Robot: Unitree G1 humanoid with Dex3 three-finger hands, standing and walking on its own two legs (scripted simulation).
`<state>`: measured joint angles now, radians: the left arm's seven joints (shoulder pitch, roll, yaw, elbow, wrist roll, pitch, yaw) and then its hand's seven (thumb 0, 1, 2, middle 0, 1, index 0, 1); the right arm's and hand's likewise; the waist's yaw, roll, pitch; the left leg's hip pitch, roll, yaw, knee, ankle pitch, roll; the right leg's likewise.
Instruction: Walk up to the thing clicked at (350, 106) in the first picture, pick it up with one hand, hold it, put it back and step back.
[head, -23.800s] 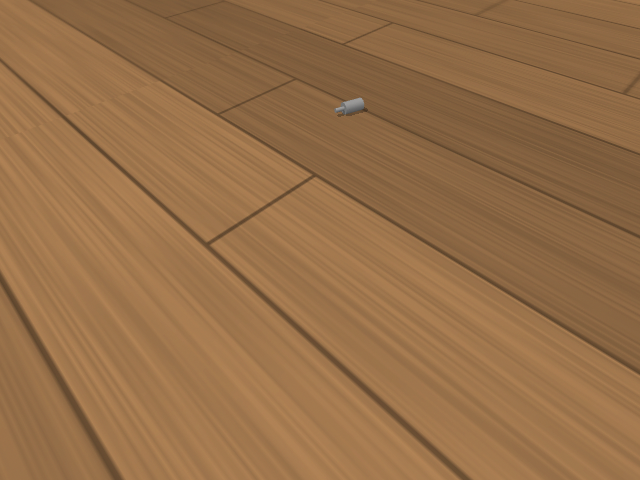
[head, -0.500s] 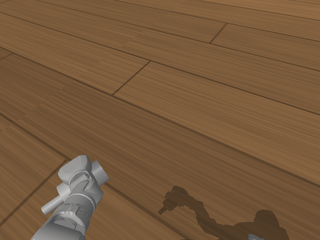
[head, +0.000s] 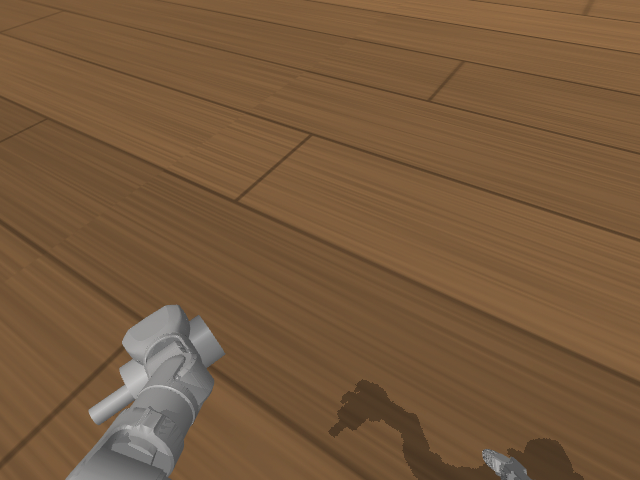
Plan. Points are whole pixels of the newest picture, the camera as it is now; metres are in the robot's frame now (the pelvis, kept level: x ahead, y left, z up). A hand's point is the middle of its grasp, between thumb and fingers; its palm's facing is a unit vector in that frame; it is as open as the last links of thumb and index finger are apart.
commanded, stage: hold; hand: left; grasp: from above
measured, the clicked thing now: (156, 373) +0.30 +0.26 -0.07
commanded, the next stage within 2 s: crouch in 1.30 s
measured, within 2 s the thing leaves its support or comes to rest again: neither
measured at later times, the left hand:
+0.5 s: hand (170, 358) +0.31 +0.23 -0.03, palm faces -0.29 -0.33 -0.90, open 10.1 cm
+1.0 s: hand (168, 365) +0.29 +0.23 -0.03, palm faces -0.30 -0.33 -0.89, open 10.1 cm
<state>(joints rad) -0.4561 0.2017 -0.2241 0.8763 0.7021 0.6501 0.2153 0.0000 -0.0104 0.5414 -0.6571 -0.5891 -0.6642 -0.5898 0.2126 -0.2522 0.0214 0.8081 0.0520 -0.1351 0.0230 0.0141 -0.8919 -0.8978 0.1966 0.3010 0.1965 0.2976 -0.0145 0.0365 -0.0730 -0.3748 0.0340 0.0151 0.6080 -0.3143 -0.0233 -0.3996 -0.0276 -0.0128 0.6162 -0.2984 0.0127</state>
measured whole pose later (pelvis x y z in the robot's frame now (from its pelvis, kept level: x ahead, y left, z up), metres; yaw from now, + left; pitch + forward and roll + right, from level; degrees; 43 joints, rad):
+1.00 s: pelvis +0.00 +0.00 +0.01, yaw +0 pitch +2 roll +0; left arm -0.37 0.22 -0.28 0.67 0.74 0.74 0.09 0.00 -0.03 0.55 -0.67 -0.61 -0.67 -0.61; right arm 0.16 -0.25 0.04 0.76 0.05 -0.14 0.02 0.02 -0.90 -0.90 0.20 0.30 0.20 0.30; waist 0.02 0.05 -0.06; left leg -0.30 0.03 0.01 0.56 -0.29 -0.02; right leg -0.32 -0.03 -0.02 0.56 -0.28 0.01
